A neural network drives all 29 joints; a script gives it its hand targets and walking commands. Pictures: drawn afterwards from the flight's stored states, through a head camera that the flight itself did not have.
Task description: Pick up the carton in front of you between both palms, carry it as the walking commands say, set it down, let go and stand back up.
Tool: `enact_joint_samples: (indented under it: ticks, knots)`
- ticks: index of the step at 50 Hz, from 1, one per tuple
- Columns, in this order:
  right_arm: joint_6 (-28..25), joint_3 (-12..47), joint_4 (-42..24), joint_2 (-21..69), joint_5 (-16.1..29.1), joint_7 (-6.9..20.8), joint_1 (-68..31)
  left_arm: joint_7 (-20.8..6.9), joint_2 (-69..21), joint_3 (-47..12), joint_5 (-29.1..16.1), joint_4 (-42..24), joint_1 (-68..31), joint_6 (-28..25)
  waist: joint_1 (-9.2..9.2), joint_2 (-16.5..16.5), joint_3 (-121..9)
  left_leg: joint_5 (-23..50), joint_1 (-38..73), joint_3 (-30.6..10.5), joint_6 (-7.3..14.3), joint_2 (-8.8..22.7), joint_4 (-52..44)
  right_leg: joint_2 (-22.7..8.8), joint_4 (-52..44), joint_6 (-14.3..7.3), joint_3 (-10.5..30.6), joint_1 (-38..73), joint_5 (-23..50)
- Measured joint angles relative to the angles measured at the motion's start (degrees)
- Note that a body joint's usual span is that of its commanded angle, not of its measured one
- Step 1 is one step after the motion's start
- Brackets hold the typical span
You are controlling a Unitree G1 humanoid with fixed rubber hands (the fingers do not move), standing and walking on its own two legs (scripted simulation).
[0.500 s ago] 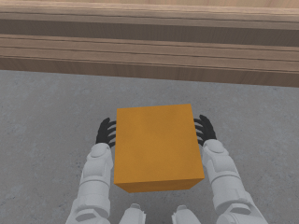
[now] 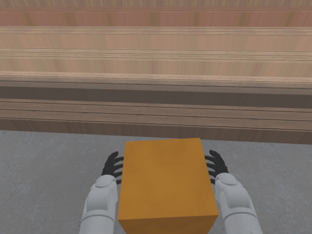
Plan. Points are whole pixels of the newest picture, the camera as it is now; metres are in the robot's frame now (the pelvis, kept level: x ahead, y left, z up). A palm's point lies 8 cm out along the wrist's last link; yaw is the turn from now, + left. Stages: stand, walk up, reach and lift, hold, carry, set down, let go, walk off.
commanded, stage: reach and lift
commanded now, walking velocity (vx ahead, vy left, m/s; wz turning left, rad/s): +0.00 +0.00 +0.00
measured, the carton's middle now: (165, 193) +0.28 +0.00 -0.06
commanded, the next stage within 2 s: hold in 0.96 s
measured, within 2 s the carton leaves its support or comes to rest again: neither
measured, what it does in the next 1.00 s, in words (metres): stands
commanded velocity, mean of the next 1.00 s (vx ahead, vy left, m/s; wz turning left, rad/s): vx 0.00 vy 0.00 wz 0.00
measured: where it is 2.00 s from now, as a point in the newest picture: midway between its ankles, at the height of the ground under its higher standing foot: outside the picture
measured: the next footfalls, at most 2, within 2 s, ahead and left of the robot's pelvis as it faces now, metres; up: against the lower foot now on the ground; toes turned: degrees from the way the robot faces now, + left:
none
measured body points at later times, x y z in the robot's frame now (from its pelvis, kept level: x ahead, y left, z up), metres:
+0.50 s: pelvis -0.01 +0.00 +0.00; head -0.04 +0.00 +0.45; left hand +0.30 +0.15 +0.02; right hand +0.30 -0.15 +0.02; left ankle +0.01 +0.13 -0.74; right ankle +0.00 -0.13 -0.74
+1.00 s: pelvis +0.00 +0.00 +0.01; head -0.04 +0.00 +0.46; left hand +0.30 +0.15 +0.04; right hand +0.30 -0.15 +0.03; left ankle +0.01 +0.13 -0.74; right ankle +0.00 -0.13 -0.74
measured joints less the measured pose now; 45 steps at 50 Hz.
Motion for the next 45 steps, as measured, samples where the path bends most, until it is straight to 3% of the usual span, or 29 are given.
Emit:
enact_joint_samples:
  ticks: [7,19,45]
  knots:
    - [3.4,-2.8,1.3,0.7,-3.5,1.7,-3.2,-1.3,-0.8,2.5,3.5,1.6,-3.4,3.3,0.10,0.0,3.0,0.7,3.4,0.3,0.1,0.1,-0.7,-0.1,-0.6,0.1,0.1,3.3,0.7]
    - [3.8,-3.9,0.2,1.0,-4.2,2.2,-5.7,-1.7,-1.4,4.0,4.2,0.1,-5.6,3.7,0.05,0.1,5.8,1.4,3.5,0.4,0.0,0.1,-0.8,-0.2,-0.6,0.2,0.0,3.4,1.4]
    - [7.9,0.8,-5.5,0.3,-2.8,1.6,-1.2,-1.5,-0.3,-0.8,3.0,-5.3,-1.2,7.6,0.04,0.0,5.0,2.3,8.9,0.4,0.1,0.6,-6.1,-0.5,-5.9,-0.2,-0.4,8.8,2.3]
